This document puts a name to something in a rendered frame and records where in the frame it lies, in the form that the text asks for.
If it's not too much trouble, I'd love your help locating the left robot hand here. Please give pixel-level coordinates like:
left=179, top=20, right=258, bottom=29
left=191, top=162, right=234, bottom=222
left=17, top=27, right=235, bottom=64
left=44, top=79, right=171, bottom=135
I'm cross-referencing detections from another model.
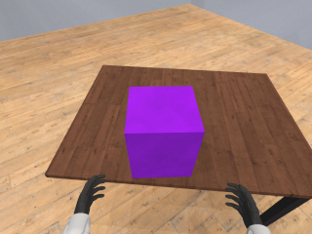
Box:
left=74, top=175, right=106, bottom=215

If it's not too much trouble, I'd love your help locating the left robot forearm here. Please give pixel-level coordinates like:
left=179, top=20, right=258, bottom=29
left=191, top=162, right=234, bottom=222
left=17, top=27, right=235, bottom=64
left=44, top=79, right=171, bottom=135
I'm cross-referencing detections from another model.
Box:
left=61, top=213, right=91, bottom=234

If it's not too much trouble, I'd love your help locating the right robot forearm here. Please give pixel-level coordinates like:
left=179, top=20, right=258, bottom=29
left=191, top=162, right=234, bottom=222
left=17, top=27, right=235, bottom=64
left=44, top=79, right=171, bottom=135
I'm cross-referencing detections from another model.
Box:
left=246, top=224, right=271, bottom=234

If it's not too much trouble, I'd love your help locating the right robot hand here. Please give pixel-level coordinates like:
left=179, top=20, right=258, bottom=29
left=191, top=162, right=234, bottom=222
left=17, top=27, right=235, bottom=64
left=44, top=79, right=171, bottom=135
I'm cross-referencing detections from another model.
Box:
left=225, top=182, right=263, bottom=229

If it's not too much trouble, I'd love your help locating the table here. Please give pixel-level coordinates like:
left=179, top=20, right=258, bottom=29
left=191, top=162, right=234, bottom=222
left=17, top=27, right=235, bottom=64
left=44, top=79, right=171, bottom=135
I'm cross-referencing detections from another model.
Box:
left=45, top=64, right=312, bottom=227

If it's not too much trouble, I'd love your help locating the carton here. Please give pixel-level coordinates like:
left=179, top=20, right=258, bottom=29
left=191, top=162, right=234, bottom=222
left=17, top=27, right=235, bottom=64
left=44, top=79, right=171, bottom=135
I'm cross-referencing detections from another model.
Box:
left=124, top=86, right=205, bottom=178

